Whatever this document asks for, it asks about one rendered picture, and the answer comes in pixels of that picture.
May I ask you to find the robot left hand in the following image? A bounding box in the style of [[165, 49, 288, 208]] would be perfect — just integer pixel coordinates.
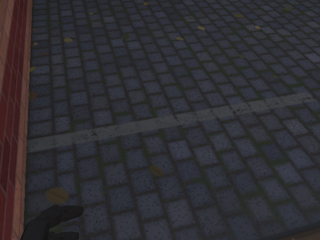
[[20, 205, 91, 240]]

